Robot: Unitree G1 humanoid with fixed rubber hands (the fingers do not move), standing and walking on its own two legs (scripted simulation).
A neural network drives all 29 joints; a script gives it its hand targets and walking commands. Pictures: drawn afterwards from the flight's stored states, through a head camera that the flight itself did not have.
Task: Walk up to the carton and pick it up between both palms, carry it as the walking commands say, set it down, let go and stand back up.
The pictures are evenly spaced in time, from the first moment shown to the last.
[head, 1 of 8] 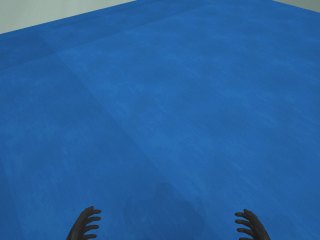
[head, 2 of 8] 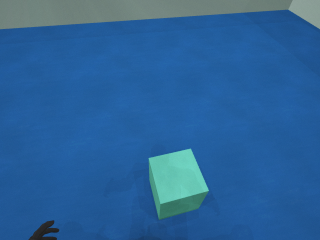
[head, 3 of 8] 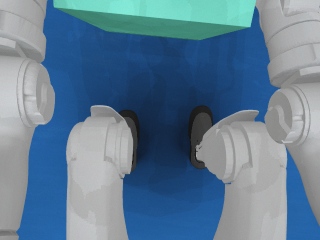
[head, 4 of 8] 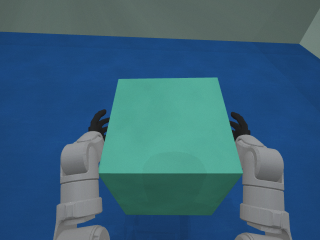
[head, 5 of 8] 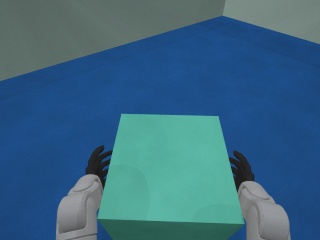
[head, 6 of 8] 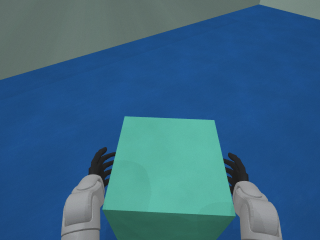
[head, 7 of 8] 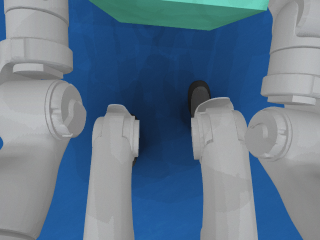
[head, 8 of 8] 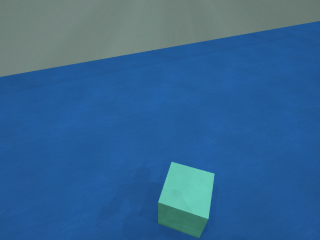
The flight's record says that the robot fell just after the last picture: no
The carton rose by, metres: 0.66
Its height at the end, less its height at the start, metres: +0.00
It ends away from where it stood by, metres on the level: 1.78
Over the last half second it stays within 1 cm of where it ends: yes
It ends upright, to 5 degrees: yes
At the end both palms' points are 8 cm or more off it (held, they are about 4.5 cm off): yes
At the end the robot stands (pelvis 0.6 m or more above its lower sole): yes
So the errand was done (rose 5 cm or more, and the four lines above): yes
